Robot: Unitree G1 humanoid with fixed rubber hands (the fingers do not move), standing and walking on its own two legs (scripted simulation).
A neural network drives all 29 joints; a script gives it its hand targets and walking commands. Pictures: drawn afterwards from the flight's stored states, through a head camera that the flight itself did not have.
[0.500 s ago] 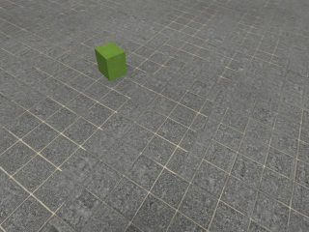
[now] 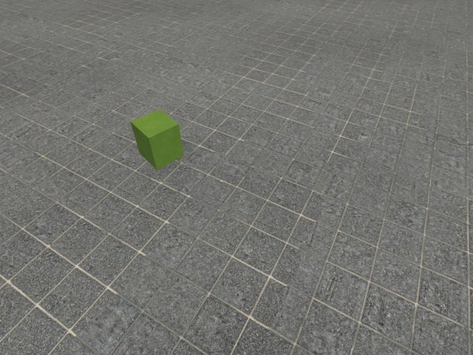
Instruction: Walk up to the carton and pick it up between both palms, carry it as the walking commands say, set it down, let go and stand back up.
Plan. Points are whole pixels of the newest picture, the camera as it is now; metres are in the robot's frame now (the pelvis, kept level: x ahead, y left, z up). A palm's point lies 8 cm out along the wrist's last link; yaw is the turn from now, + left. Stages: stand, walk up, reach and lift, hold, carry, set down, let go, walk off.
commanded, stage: walk up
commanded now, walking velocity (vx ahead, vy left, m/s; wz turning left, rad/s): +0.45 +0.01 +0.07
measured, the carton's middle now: (158, 139) +1.45 +0.46 -0.65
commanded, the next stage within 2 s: none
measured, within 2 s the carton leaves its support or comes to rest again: neither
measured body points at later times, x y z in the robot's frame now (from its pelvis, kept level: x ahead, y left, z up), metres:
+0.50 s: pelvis +0.18 +0.02 -0.02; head +0.22 -0.03 +0.43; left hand +0.32 +0.27 -0.12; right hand +0.17 -0.20 -0.20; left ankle +0.13 +0.14 -0.74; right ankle +0.25 -0.09 -0.74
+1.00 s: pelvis +0.41 +0.05 -0.02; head +0.45 +0.04 +0.42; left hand +0.43 +0.28 -0.17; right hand +0.53 -0.19 -0.16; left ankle +0.45 +0.15 -0.74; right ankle +0.36 -0.07 -0.69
